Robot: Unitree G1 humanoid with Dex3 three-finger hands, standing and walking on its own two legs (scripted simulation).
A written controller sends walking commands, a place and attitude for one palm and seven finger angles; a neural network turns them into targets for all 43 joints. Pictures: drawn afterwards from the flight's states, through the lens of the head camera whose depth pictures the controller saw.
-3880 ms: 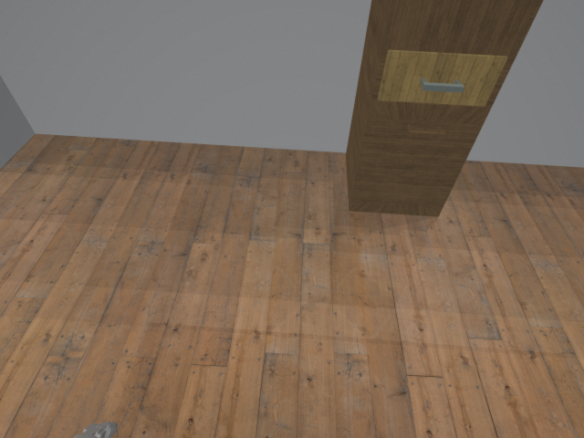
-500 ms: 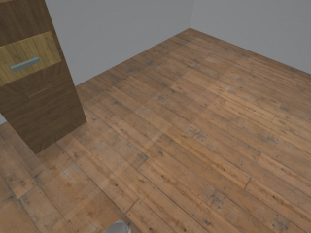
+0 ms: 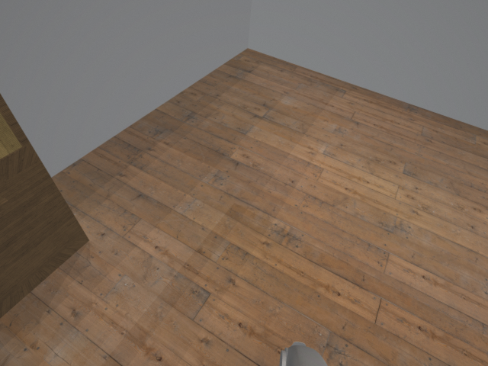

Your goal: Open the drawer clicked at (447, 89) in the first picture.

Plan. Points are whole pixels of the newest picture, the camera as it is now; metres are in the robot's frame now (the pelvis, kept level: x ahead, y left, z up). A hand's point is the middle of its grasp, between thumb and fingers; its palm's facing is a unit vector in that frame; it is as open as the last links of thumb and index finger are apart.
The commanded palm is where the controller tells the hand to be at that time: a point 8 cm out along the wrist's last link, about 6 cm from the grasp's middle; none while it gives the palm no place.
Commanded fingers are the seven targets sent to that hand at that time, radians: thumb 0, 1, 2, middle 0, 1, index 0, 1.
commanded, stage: walk to a spot facing it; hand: left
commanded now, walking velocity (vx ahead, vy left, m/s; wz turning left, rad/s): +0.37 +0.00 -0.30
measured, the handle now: out of the picture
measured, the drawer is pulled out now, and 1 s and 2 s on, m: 0.00 0.00 0.00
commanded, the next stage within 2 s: turn to face it in 0.46 s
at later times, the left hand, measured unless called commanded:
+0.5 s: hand (182, 304) +0.27 +0.13 -0.17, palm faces -0.02 -0.98 -0.21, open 7.2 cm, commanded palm none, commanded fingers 0.00 0.90 0.90 -0.20 -0.30 -0.20 -0.30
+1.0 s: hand (175, 227) +0.46 +0.18 -0.17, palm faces +0.17 -0.96 -0.23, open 7.4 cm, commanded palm none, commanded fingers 0.00 0.90 0.90 -0.20 -0.30 -0.20 -0.30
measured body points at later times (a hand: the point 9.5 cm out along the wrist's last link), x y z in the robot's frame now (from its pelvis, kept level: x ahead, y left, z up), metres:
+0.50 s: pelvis +0.24 -0.05 +0.00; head +0.24 -0.06 +0.45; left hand +0.28 +0.18 -0.15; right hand +0.27 -0.30 -0.15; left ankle +0.32 +0.10 -0.69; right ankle +0.20 -0.13 -0.74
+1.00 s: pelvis +0.38 -0.03 -0.01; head +0.41 -0.02 +0.44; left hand +0.45 +0.23 -0.15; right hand +0.45 -0.26 -0.16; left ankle +0.42 +0.08 -0.74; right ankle +0.41 -0.18 -0.69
